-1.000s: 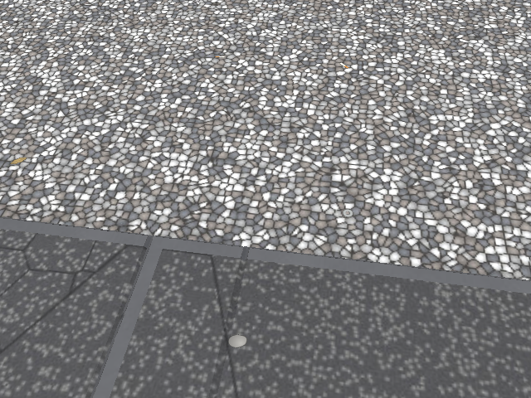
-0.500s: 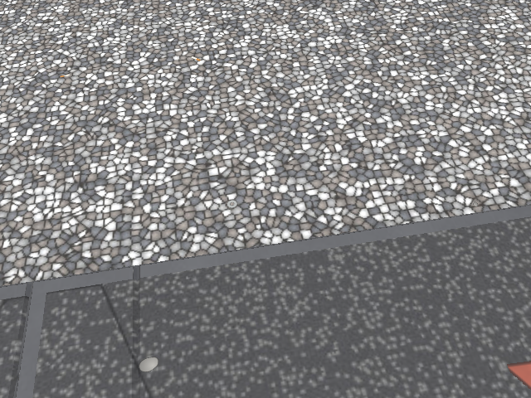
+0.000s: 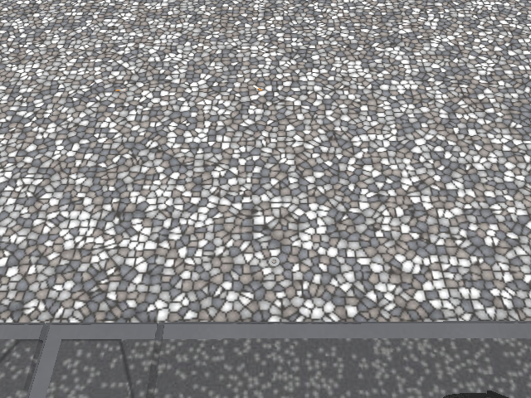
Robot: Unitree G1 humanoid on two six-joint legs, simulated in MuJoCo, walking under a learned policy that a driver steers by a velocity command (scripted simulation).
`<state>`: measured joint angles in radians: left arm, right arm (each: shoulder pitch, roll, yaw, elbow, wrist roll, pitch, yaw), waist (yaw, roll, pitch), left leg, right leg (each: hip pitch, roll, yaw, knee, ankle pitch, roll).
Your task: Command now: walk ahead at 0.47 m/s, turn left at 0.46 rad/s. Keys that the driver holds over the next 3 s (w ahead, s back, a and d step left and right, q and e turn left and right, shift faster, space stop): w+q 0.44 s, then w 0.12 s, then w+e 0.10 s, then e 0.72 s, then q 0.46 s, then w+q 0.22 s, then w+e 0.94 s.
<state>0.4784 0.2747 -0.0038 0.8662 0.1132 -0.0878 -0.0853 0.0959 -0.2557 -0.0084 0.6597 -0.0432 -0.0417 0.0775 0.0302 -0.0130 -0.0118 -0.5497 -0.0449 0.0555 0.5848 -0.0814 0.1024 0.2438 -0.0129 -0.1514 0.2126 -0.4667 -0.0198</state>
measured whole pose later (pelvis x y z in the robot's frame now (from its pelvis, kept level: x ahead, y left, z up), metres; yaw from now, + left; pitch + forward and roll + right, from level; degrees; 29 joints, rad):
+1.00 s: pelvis +0.53 +0.07 +0.03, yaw +11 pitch +3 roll +0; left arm 0.25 0.27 0.02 0.77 0.08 -0.08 -0.03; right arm 0.20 -0.26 -0.04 0.73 -0.04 -0.10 -0.03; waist 0.02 0.00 -0.02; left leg -0.32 0.03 0.09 0.38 -0.12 0.04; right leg -0.54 -0.03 -0.01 1.14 -0.48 0.03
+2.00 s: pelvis +0.54 +0.11 +0.02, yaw +9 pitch -1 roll +0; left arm 0.20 0.30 0.09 0.69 0.07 -0.07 0.02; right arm 0.33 -0.26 -0.06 0.71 -0.06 -0.11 0.06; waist 0.01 -0.02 0.03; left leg -0.20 -0.04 0.03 0.54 -0.35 0.07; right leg -0.36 -0.08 0.00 0.77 -0.42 -0.03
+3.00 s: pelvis +1.03 +0.22 -0.08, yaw -13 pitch +3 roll -3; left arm 0.34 0.27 0.07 0.80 -0.03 -0.02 0.02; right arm 0.08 -0.26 -0.03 0.65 0.00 -0.12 -0.02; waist 0.07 0.03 -0.02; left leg -0.51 0.02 -0.12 0.52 -0.06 -0.03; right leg -0.16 0.18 0.26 0.57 -0.42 -0.06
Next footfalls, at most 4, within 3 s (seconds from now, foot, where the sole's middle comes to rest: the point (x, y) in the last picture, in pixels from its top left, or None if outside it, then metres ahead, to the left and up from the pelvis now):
0.40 right None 0.46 -0.09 -0.75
0.82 left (212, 348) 0.59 0.20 -0.75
1.22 right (311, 342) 0.62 -0.05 -0.75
1.58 left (220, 356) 0.57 0.17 -0.75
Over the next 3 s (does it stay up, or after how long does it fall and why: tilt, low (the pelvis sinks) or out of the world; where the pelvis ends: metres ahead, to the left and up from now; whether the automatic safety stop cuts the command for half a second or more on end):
stays up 1.03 0.22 -0.08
